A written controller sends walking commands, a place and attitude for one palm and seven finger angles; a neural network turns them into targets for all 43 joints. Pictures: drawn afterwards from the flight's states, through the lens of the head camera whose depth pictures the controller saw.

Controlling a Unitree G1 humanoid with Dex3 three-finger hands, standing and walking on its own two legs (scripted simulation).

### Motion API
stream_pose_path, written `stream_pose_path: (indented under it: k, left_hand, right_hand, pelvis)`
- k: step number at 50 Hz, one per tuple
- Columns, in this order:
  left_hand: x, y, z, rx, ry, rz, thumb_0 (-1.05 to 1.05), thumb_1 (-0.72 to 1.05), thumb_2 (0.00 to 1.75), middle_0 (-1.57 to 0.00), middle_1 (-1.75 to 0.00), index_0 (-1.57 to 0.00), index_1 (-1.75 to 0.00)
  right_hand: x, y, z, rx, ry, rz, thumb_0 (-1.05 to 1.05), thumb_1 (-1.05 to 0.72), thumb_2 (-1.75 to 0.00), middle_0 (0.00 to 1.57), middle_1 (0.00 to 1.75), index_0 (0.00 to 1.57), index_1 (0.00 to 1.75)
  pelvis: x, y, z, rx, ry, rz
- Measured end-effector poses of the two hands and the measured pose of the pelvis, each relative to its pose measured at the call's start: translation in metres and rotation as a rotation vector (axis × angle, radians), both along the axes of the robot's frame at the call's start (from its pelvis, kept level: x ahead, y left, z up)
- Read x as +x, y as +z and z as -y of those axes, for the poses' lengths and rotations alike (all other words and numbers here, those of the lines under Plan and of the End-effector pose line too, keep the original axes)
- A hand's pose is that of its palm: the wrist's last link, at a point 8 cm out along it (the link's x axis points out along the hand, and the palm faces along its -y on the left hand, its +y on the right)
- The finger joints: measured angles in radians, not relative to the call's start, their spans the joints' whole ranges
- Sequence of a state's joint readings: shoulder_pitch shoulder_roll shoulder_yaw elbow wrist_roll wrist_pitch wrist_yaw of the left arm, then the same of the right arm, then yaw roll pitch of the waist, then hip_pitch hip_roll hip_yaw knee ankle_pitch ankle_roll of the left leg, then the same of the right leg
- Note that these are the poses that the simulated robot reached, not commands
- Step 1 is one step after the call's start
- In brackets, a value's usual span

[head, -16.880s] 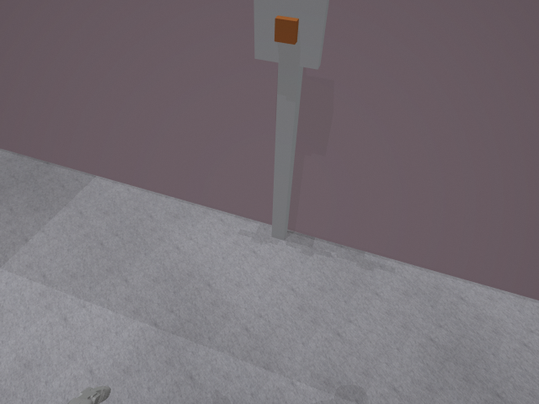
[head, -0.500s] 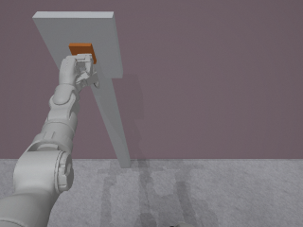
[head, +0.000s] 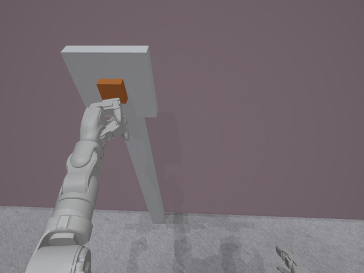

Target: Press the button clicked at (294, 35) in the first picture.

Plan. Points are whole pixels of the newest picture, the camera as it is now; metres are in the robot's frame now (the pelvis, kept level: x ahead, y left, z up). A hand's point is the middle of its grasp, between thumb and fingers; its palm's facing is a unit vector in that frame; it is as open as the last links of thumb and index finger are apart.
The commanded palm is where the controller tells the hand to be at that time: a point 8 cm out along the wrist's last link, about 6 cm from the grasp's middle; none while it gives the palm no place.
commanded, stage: pull the fist back off the button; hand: left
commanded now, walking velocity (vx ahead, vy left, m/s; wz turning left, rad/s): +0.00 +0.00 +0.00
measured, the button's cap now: (113, 90) +0.47 +0.18 +0.17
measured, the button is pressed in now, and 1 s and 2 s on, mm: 0 0 0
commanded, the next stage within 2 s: draw the hand back to the body in 0.34 s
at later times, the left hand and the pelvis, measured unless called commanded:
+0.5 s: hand (117, 144) +0.33 +0.15 +0.14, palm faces +0.00 -1.00 -0.03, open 3.1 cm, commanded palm +0.30 +0.20 +0.14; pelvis -0.01 +0.00 +0.00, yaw +2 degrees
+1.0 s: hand (78, 176) +0.25 +0.19 +0.16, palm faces +0.11 -0.98 -0.14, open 3.1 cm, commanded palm +0.21 +0.24 +0.16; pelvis -0.01 +0.00 +0.01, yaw +2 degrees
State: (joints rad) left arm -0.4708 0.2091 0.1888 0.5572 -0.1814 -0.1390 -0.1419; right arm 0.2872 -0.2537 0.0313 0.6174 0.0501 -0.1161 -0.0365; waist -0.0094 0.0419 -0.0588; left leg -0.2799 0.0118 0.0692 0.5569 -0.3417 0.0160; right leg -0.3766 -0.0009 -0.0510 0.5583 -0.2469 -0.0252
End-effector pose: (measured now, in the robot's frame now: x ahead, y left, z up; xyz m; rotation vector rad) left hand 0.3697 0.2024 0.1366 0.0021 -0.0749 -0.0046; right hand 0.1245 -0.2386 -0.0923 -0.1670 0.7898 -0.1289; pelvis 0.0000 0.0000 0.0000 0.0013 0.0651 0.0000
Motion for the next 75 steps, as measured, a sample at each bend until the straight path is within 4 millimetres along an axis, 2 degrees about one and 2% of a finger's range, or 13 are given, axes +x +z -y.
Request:
stream_pose_path:
  k: [9,16,22,26,30,38,48,52,60,68,75]
  left_hand:
    - [-0.039,-0.002,-0.007,0.02,0.023,-0.028,0.02,0.9,0.9,-1.3,-1.5,-1.3,-1.5]
    - [-0.062,0.005,-0.006,0.018,0.014,-0.018,0.02,0.9,0.9,-1.3,-1.5,-1.3,-1.5]
    - [-0.061,0.002,-0.002,0.025,0.01,-0.064,0.02,0.9,0.9,-1.3,-1.5,-1.3,-1.5]
    - [-0.055,0.005,0.0,0.022,0.008,-0.055,0.02,0.9,0.9,-1.3,-1.5,-1.3,-1.5]
    - [-0.059,0.011,-0.002,0.026,0.01,-0.031,0.02,0.9,0.9,-1.3,-1.49,-1.3,-1.5]
    - [-0.097,0.011,-0.02,0.041,0.04,-0.033,0.02,0.9,0.9,-1.3,-1.49,-1.3,-1.49]
    - [-0.142,0.022,-0.037,0.057,0.062,-0.003,0.02,0.9,0.9,-1.3,-1.5,-1.3,-1.5]
    - [-0.157,0.029,-0.039,0.186,0.175,0.052,0.02,0.9,0.9,-1.3,-1.49,-1.3,-1.5]
    - [-0.194,0.028,-0.05,0.279,0.312,0.085,0.02,0.89,0.9,-1.31,-1.49,-1.3,-1.49]
    - [-0.211,0.042,-0.064,0.349,0.38,0.123,0.02,0.89,0.9,-1.31,-1.49,-1.31,-1.49]
    - [-0.223,0.042,-0.071,0.387,0.391,0.106,0.02,0.89,0.9,-1.31,-1.49,-1.31,-1.49]
  right_hand:
    - [0.05,0.018,-0.012,0.009,0.064,0.107,0.01,-0.91,-0.9,0.21,0.3,0.2,0.3]
    - [0.067,0.027,-0.023,0.011,0.101,0.158,0.01,-0.91,-0.9,0.21,0.3,0.2,0.3]
    - [0.064,0.025,-0.028,0.007,0.109,0.149,0.01,-0.91,-0.9,0.21,0.3,0.2,0.3]
    - [0.052,0.02,-0.028,0.006,0.098,0.124,0.01,-0.91,-0.9,0.21,0.3,0.2,0.3]
    - [0.039,0.016,-0.025,0.016,0.074,0.103,0.01,-0.9,-0.9,0.21,0.3,0.2,0.3]
    - [0.026,0.016,-0.016,0.016,0.047,0.097,0.01,-0.9,-0.9,0.21,0.3,0.2,0.3]
    - [0.048,0.034,-0.021,-0.004,0.092,0.216,0.01,-0.91,-0.9,0.2,0.3,0.2,0.3]
    - [0.055,0.04,-0.027,-0.009,0.121,0.247,0.01,-0.91,-0.9,0.2,0.3,0.2,0.3]
    - [0.049,0.032,-0.035,-0.006,0.148,0.169,0.01,-0.9,-0.9,0.21,0.3,0.2,0.3]
    - [0.043,0.021,-0.041,0.007,0.141,0.112,0.01,-0.9,-0.9,0.21,0.3,0.2,0.3]
    - [0.046,0.022,-0.041,0.01,0.119,0.115,0.01,-0.9,-0.9,0.21,0.3,0.2,0.3]
  pelvis:
    - [0.007,0.002,0.002,-0.003,0.02,0.039]
    - [0.005,0.003,0.003,-0.004,0.036,0.067]
    - [-0.002,0.002,0.002,-0.003,0.046,0.078]
    - [-0.006,0.003,0.002,0.0,0.04,0.077]
    - [-0.005,0.003,0.002,0.001,0.026,0.079]
    - [-0.004,0.005,0.002,0.0,0.016,0.105]
    - [-0.013,0.006,0.002,-0.004,0.036,0.132]
    - [-0.015,0.008,0.002,-0.004,0.035,0.139]
    - [-0.013,0.011,0.0,-0.006,0.034,0.15]
    - [-0.008,0.012,-0.005,-0.009,0.035,0.161]
    - [-0.003,0.012,-0.009,-0.011,0.027,0.159]
